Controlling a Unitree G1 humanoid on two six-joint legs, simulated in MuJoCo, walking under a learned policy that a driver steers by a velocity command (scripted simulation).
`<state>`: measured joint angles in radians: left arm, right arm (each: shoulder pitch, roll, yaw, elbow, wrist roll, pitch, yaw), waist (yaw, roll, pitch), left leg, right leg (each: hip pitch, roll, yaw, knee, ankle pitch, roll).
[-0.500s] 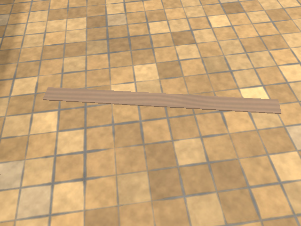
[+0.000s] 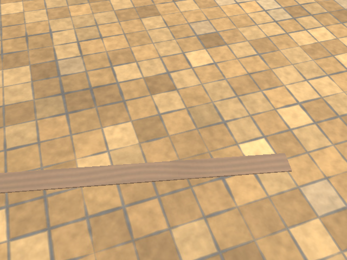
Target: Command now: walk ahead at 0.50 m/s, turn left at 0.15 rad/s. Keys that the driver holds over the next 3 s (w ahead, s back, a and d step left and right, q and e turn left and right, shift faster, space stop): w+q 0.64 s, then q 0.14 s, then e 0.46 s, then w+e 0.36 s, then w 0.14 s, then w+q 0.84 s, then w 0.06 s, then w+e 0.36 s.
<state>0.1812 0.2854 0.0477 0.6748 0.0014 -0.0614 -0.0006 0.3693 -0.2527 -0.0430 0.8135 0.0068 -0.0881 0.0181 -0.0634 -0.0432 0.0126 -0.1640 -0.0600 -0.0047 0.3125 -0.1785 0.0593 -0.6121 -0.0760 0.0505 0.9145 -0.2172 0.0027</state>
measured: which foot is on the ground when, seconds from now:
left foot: down 0.00-0.24, up 0.26-0.70, down 0.72-1.00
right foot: up 0.00-0.20, down 0.22-0.72, up 0.74-1.00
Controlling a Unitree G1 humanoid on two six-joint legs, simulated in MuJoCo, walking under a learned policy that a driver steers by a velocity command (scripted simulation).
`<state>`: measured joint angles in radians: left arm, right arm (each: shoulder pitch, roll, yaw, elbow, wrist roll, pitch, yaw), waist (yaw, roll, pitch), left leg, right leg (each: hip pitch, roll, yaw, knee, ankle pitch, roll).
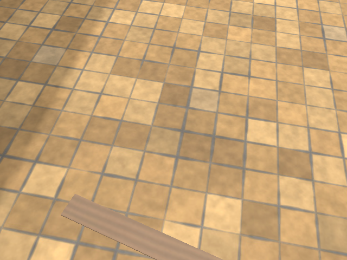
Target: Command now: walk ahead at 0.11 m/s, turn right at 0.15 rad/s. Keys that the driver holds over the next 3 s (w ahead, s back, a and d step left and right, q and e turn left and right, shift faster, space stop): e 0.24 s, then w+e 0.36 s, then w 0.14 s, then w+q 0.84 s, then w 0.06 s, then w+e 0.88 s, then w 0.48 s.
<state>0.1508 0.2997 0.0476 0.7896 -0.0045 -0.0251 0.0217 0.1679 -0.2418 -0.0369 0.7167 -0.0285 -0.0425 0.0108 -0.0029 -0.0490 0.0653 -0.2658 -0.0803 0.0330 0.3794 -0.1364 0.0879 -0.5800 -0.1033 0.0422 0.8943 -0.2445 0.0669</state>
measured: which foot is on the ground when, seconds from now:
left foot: down 0.00-0.28, up 0.30-0.68, down 0.70-1.00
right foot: up 0.00-0.24, down 0.26-0.72, up 0.74-1.00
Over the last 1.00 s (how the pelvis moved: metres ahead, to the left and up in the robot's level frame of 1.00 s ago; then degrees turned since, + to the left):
0.44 0.10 -0.01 26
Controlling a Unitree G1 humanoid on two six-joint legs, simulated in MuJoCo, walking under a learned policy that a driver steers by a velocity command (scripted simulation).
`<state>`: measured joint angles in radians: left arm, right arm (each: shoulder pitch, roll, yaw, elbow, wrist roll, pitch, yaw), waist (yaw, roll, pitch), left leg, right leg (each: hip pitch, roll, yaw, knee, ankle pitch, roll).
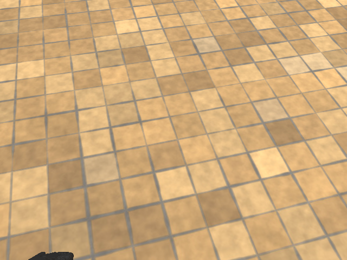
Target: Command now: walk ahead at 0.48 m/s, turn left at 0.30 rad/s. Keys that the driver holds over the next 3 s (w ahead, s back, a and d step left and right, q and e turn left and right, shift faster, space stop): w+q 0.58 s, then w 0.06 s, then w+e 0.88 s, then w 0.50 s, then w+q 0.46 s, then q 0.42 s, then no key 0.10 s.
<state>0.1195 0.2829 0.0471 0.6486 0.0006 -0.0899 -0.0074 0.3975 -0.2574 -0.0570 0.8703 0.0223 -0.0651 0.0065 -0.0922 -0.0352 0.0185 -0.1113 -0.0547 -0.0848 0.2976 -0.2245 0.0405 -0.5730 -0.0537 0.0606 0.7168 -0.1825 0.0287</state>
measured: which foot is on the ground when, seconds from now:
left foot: down 0.00-0.16, up 0.18-0.62, down 0.64-1.00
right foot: up 0.00-0.12, down 0.14-0.64, up 0.66-1.00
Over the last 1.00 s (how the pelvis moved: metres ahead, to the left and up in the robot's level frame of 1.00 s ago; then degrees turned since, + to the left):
0.32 -0.09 0.01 -20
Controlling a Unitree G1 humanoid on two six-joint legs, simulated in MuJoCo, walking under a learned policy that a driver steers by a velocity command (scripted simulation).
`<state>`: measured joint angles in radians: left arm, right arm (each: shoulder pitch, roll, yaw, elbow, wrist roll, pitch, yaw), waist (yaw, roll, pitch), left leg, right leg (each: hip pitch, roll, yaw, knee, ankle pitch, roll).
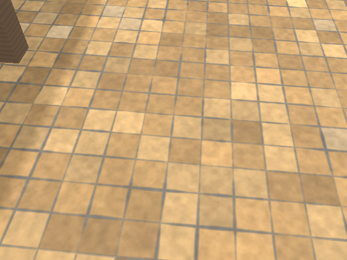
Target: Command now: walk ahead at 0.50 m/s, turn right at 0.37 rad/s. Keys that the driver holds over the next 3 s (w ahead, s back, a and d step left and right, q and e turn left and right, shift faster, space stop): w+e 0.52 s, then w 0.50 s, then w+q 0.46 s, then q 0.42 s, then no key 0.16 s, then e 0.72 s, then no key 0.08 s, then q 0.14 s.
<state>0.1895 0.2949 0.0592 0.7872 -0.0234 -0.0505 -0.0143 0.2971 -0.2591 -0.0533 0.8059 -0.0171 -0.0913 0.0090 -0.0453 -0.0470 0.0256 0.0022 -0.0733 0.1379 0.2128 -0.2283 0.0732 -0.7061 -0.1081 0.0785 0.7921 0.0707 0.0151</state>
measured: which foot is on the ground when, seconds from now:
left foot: down 0.00-0.22, up 0.24-0.64, down 0.66-1.00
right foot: up 0.00-0.18, down 0.20-0.68, up 0.70-1.00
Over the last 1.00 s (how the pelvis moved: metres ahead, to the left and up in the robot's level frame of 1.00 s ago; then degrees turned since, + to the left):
0.50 0.13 0.00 18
